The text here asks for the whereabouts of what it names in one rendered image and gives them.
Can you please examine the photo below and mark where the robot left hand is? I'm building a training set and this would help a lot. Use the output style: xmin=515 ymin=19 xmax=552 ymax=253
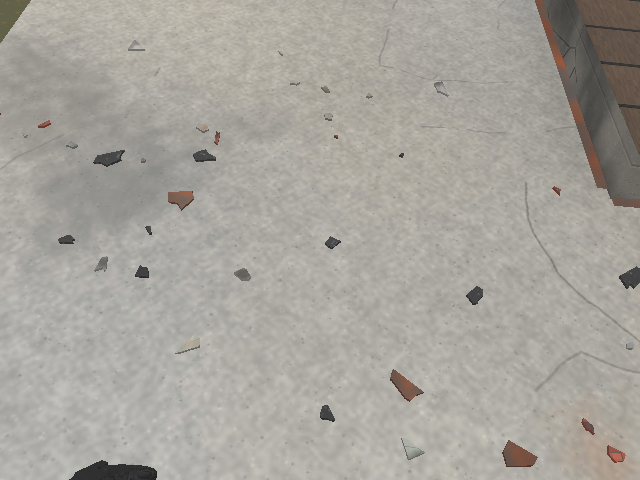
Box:
xmin=69 ymin=460 xmax=157 ymax=480

